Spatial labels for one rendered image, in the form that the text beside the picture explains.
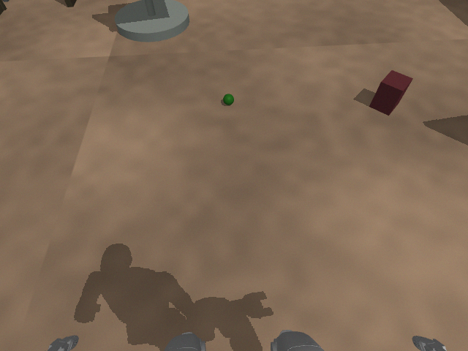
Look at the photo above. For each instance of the right robot hand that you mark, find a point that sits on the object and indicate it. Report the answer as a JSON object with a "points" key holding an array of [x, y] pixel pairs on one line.
{"points": [[425, 344]]}

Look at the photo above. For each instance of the office chair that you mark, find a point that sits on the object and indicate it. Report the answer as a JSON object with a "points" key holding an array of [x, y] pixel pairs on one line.
{"points": [[152, 20]]}

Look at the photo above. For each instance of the left robot hand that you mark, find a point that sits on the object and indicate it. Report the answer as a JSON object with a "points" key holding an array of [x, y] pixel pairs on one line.
{"points": [[66, 344]]}

